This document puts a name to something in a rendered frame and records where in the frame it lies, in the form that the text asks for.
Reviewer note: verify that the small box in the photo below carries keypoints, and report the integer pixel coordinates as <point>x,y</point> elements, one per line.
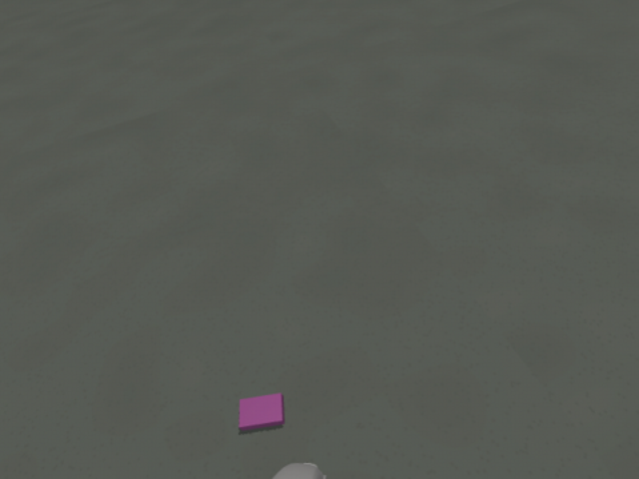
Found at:
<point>262,411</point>

